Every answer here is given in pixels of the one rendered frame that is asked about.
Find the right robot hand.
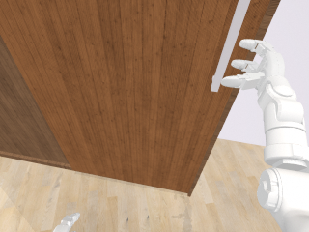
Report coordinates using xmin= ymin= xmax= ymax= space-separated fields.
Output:
xmin=221 ymin=39 xmax=285 ymax=90

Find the robot right forearm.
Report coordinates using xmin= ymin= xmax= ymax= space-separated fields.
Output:
xmin=257 ymin=75 xmax=309 ymax=173

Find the handle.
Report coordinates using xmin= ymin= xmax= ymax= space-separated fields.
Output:
xmin=211 ymin=0 xmax=251 ymax=92

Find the wardrobe door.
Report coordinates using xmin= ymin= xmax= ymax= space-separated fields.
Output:
xmin=0 ymin=0 xmax=270 ymax=193
xmin=0 ymin=35 xmax=69 ymax=164

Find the robot right upper arm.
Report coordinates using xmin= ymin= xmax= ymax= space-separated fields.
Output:
xmin=257 ymin=167 xmax=309 ymax=232

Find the left robot hand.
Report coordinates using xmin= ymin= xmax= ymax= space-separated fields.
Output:
xmin=53 ymin=212 xmax=80 ymax=232

